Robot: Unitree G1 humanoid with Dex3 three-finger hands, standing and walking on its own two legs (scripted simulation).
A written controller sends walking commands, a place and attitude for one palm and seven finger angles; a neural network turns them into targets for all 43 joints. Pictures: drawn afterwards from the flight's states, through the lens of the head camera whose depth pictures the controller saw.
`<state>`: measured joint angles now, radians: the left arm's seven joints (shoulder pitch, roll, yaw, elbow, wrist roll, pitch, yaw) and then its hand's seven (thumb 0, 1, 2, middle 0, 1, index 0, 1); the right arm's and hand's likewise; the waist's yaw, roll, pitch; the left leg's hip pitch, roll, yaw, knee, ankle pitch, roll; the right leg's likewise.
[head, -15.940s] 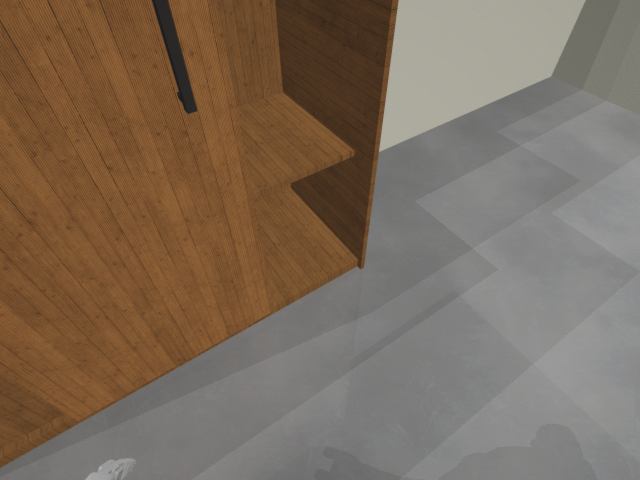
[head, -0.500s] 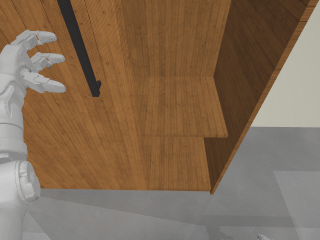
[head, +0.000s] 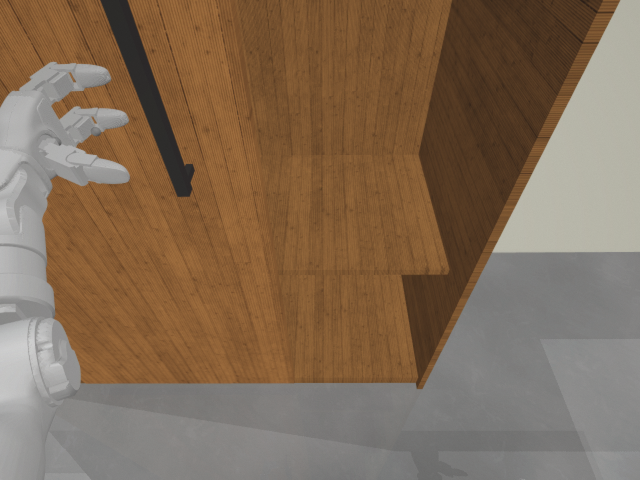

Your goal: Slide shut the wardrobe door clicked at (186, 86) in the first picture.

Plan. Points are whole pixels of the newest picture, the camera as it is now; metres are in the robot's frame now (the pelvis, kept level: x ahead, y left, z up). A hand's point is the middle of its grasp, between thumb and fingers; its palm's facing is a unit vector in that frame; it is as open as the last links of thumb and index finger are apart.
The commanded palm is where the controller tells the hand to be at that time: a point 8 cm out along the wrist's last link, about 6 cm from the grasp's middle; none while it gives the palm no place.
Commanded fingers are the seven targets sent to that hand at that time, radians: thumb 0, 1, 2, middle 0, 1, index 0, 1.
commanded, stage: feel for the door with the fingertips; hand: left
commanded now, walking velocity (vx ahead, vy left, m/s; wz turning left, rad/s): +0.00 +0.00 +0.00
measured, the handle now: (149, 74) +0.49 +0.19 +0.27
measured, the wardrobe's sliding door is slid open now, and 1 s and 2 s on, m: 0.39 0.39 0.39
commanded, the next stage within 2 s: slide the fingers in behind the handle in 0.52 s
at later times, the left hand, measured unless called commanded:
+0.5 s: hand (122, 130) +0.45 +0.22 +0.23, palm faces +0.04 -1.00 -0.03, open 14.0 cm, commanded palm +0.43 +0.27 +0.23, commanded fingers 0.00 -0.50 0.30 -0.30 -1.20 -0.30 -1.20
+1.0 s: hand (124, 133) +0.45 +0.22 +0.23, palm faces +0.00 -1.00 -0.03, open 13.8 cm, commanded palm +0.42 +0.26 +0.23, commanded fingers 0.00 -0.50 0.30 -0.30 -1.20 -0.30 -1.20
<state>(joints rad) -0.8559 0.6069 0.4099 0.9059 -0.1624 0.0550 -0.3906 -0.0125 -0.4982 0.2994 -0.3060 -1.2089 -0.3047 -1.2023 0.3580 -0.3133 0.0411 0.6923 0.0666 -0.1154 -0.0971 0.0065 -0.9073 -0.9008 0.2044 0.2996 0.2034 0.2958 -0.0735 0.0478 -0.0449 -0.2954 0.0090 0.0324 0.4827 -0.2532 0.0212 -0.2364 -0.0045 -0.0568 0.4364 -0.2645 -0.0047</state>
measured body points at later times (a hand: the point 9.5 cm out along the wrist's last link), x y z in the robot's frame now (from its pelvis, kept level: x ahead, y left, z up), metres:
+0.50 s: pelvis +0.00 +0.00 +0.00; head +0.01 -0.01 +0.45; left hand +0.44 +0.27 +0.24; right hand +0.10 -0.26 -0.11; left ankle +0.00 +0.10 -0.74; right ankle -0.03 -0.12 -0.74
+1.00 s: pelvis -0.01 +0.00 +0.00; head +0.01 -0.01 +0.45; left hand +0.44 +0.27 +0.23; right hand +0.05 -0.27 -0.11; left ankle +0.00 +0.10 -0.74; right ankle -0.03 -0.12 -0.74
